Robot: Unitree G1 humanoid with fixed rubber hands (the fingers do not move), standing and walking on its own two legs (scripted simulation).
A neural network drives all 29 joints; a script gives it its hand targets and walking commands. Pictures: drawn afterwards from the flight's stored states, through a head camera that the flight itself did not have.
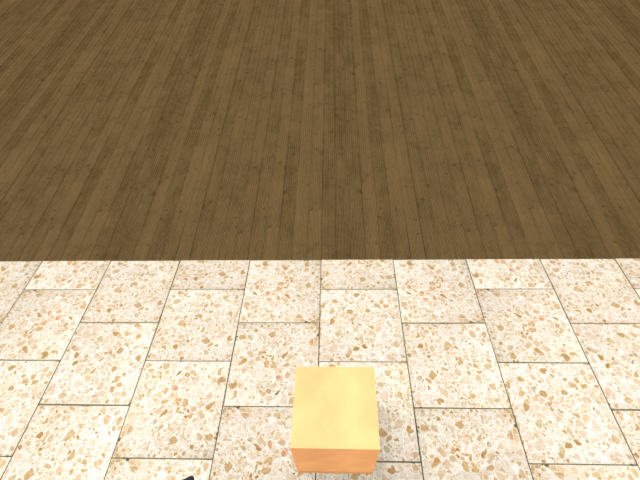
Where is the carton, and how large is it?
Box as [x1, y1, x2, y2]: [290, 366, 379, 473]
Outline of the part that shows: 296,366 290,448 298,472 372,473 379,451 373,367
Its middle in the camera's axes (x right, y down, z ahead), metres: +0.04 +0.50 +1.05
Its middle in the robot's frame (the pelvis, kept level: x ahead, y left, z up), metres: +0.41 +0.02 -0.64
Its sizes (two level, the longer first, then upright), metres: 0.210 0.200 0.250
